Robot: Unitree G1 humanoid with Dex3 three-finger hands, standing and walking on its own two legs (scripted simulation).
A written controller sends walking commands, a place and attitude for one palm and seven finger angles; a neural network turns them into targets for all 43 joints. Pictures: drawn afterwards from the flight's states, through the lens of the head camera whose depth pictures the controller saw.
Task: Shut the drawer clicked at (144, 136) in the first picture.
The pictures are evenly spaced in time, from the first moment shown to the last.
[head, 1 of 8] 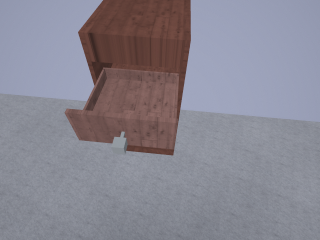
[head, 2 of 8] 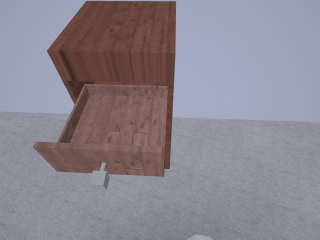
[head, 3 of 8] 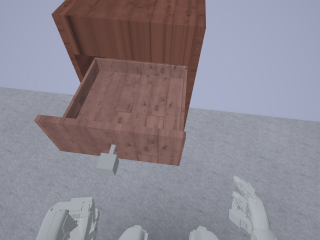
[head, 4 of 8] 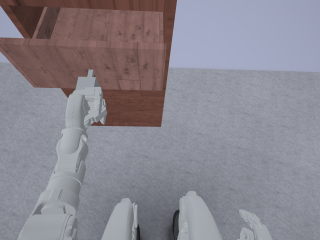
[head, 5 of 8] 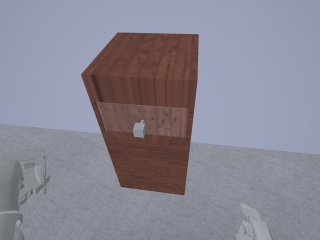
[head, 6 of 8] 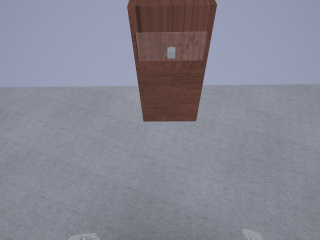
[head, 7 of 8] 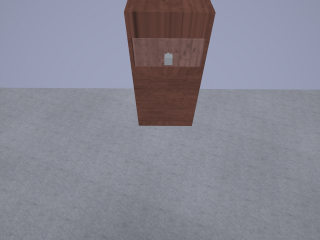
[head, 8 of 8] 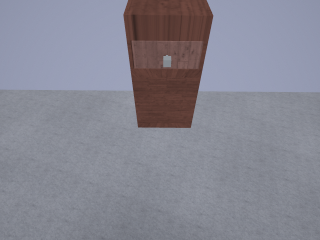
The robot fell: no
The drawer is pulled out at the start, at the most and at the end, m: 0.30 0.30 0.00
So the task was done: yes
